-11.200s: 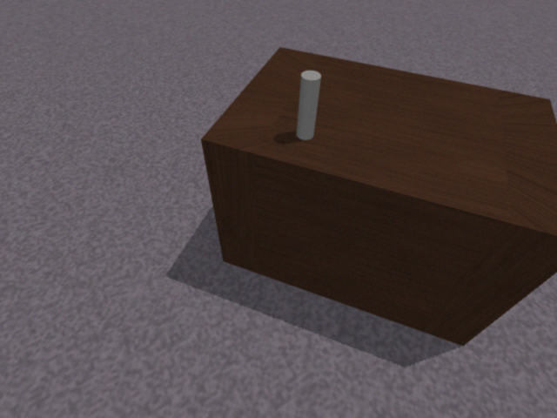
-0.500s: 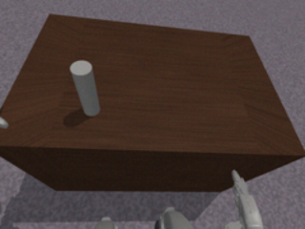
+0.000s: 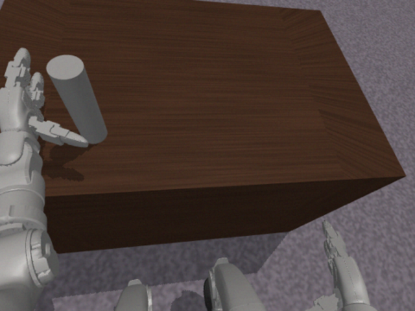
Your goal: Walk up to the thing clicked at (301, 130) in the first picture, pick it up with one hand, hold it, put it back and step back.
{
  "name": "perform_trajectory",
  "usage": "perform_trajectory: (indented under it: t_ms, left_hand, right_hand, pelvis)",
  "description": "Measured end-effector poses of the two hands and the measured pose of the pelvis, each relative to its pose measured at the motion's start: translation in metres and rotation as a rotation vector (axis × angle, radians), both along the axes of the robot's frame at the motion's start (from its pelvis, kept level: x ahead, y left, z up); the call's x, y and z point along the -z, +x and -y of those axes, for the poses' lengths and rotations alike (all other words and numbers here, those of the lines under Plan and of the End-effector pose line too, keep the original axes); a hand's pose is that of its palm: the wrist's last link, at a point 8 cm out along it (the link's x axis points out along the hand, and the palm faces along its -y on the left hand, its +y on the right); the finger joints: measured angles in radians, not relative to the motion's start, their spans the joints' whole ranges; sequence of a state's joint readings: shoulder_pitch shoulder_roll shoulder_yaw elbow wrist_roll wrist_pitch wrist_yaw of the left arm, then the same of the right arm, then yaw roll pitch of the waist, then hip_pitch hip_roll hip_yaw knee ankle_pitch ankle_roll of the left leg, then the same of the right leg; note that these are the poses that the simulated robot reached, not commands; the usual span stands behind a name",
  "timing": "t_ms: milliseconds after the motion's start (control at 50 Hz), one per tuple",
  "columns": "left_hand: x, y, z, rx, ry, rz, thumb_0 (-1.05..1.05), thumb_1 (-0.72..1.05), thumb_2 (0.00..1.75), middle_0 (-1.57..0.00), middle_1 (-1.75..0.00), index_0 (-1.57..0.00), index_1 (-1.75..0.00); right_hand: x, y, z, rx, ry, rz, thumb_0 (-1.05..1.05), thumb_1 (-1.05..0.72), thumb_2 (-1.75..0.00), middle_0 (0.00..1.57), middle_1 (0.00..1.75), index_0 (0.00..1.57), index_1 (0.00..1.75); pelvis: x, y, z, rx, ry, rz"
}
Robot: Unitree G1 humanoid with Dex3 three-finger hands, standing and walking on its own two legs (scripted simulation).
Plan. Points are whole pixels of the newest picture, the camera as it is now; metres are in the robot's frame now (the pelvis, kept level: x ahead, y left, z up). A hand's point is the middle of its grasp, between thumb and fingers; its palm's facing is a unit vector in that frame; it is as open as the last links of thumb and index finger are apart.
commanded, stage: close in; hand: left
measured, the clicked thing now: (82, 106) +0.49 +0.17 +0.06
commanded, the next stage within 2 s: rest palm in 0.32 s
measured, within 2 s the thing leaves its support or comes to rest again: leaves its support in 1.70 s
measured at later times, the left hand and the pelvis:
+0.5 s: hand (85, 111) +0.48 +0.16 +0.05, palm faces +0.07 -1.00 +0.02, open 17.4 cm; pelvis +0.00 -0.01 +0.00, yaw +1 degrees
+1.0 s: hand (82, 107) +0.49 +0.17 +0.05, palm faces +0.10 -0.99 +0.00, open 12.9 cm; pelvis +0.00 -0.01 +0.00, yaw +1 degrees
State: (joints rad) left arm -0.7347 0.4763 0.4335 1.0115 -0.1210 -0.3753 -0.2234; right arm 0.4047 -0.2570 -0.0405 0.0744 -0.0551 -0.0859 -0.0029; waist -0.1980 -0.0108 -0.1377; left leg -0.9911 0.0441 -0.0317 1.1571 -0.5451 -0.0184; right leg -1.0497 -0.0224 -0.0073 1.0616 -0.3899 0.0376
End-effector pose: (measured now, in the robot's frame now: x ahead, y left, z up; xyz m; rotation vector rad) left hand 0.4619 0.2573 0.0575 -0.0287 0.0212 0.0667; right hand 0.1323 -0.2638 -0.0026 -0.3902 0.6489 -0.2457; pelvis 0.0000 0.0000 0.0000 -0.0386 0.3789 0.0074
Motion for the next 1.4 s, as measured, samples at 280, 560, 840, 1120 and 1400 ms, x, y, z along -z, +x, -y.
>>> perform_trajectory:
  t_ms: [280, 560, 840, 1120, 1400]
  left_hand:
    - [0.011, -0.014, 0.020, -0.006, 0.004, -0.032, -0.01, -0.50, 0.03, -0.05, -0.04, -0.07, -0.02]
    - [0.015, -0.003, 0.044, 0.000, 0.010, -0.018, -0.01, -0.56, 0.04, -0.09, -0.04, -0.10, -0.03]
    - [0.020, -0.009, 0.044, -0.004, 0.020, 0.002, -0.01, -0.51, 0.17, -0.42, -0.30, -0.43, -0.29]
    - [0.003, 0.004, 0.034, -0.025, 0.031, 0.002, -0.01, -0.31, 0.48, -0.83, -0.68, -0.84, -0.67]
    - [0.012, -0.006, 0.045, 0.005, 0.010, 0.013, 0.01, -0.11, 0.92, -0.95, -1.01, -0.99, -1.01]
  right_hand:
    - [-0.009, 0.016, -0.002, -0.062, 0.019, 0.056, -0.01, 0.54, -0.04, 0.06, 0.05, 0.06, 0.05]
    - [-0.008, 0.007, 0.006, -0.031, 0.006, 0.034, -0.01, 0.53, -0.05, 0.06, 0.05, 0.06, 0.05]
    - [-0.012, 0.019, 0.003, -0.043, 0.001, 0.039, -0.01, 0.51, -0.05, 0.06, 0.05, 0.06, 0.05]
    - [-0.002, 0.013, 0.002, -0.015, 0.039, 0.003, -0.01, 0.50, -0.05, 0.06, 0.05, 0.06, 0.05]
    - [-0.009, 0.016, -0.002, -0.028, 0.037, 0.017, -0.01, 0.50, -0.05, 0.06, 0.05, 0.06, 0.05]
  pelvis:
    - [0.001, -0.003, 0.008, -0.013, 0.015, 0.011]
    - [0.003, -0.004, 0.010, -0.010, 0.015, 0.003]
    - [0.004, 0.002, 0.008, -0.012, 0.016, 0.000]
    - [0.001, 0.001, 0.007, -0.006, 0.020, 0.005]
    - [-0.001, 0.004, 0.006, -0.004, 0.018, 0.008]
